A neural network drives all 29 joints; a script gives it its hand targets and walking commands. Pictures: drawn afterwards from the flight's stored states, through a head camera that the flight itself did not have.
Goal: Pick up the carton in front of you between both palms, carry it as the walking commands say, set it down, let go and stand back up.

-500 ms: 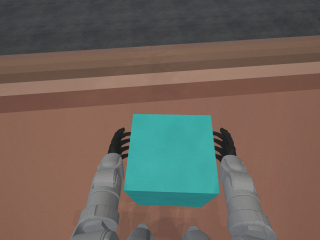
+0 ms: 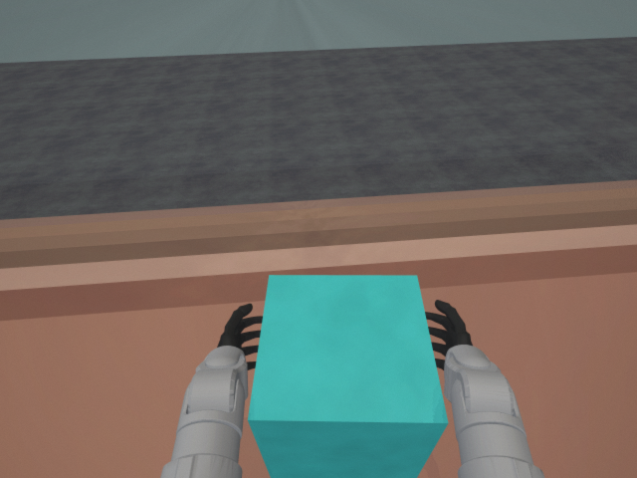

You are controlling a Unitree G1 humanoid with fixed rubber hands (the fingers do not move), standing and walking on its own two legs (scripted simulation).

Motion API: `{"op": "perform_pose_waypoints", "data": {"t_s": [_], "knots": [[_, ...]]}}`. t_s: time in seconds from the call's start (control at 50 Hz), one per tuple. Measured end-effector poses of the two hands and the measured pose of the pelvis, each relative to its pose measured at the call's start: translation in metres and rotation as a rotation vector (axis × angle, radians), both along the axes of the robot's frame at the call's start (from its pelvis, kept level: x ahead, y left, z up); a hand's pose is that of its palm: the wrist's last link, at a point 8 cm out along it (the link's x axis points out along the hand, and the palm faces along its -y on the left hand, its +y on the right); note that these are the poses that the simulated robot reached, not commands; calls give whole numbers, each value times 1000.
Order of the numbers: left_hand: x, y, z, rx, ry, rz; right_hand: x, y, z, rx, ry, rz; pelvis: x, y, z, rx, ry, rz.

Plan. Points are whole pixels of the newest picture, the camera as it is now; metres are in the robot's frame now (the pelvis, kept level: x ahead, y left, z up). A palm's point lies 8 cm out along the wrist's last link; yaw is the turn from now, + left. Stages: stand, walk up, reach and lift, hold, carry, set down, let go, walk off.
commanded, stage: reach and lift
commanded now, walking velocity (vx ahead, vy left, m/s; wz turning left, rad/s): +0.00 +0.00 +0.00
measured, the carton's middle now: (342, 383) +0.29 +0.00 -0.05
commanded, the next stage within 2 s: hold in 0.90 s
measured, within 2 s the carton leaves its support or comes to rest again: neither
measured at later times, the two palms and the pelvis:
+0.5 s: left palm (229, 351) +0.29 +0.15 +0.03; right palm (457, 350) +0.29 -0.15 +0.03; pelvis +0.00 +0.00 +0.00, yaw +0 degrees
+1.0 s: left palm (227, 345) +0.29 +0.15 +0.05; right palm (461, 343) +0.29 -0.15 +0.05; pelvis +0.01 +0.00 +0.01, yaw +0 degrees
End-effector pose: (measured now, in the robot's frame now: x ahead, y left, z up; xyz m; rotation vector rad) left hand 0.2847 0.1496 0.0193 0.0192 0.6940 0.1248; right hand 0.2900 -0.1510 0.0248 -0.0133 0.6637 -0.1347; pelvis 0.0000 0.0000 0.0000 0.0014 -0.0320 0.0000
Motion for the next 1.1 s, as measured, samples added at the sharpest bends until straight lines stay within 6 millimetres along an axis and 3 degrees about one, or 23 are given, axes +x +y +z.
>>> {"op": "perform_pose_waypoints", "data": {"t_s": [0.26, 0.74, 1.1], "knots": [[0, 2, 4, -8, -3, 6, -1, 2, 4, 6, -3, -5, -14, 1, -1, -1, -25, 0], [5, 1, 14, 15, -2, -9, 5, 1, 14, -15, -1, 12, 5, 2, 5, 0, -42, 2], [-1, 1, 34, 10, -32, -6, -2, 1, 34, -12, -31, 8, 3, 1, 7, 0, -79, 0]]}}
